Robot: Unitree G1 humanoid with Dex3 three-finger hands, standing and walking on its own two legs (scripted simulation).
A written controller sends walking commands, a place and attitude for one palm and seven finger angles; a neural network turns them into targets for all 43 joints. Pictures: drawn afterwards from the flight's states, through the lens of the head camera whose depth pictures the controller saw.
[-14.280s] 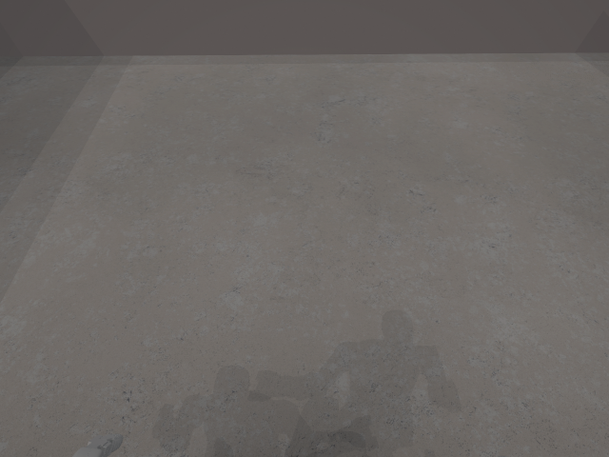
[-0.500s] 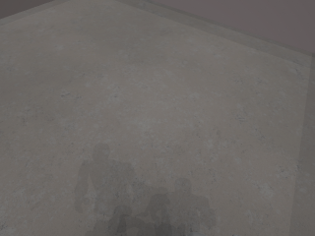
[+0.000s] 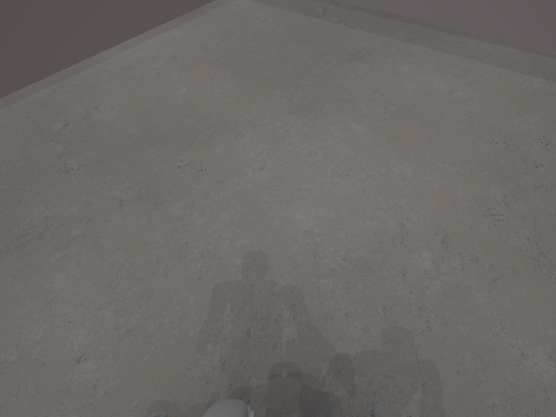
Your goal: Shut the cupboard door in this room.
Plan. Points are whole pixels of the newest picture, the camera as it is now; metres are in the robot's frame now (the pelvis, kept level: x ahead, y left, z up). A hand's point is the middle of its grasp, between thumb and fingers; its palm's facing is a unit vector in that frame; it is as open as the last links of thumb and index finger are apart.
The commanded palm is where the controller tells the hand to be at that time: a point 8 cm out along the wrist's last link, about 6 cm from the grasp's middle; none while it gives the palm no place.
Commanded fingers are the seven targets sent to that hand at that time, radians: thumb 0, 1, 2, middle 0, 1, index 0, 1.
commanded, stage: turn or walk to find it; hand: left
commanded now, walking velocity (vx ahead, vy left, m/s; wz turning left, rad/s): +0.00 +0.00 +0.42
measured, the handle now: out of the picture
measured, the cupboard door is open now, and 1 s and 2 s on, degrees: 69 69 69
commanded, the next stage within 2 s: stand and wait in 1.86 s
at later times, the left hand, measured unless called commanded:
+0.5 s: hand out of the picture -0.01 +0.28 -0.17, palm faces +0.26 -0.94 -0.24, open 7.4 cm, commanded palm none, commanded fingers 0.00 0.90 0.90 -0.20 -0.30 -0.20 -0.30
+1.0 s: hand out of the picture -0.03 +0.17 -0.14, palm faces +0.43 -0.85 -0.29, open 7.3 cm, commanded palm none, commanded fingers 0.00 0.90 0.90 -0.20 -0.30 -0.20 -0.30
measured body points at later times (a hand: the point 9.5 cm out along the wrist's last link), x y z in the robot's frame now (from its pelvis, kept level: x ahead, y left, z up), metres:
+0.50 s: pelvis -0.02 +0.05 +0.00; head +0.00 +0.08 +0.45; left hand -0.02 +0.33 -0.15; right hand +0.13 -0.16 -0.13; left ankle -0.03 +0.15 -0.74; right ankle -0.01 -0.11 -0.66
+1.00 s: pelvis -0.02 -0.03 +0.00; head +0.01 -0.07 +0.45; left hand -0.05 +0.22 -0.12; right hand +0.09 -0.26 -0.17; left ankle -0.12 +0.13 -0.63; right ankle +0.01 -0.09 -0.74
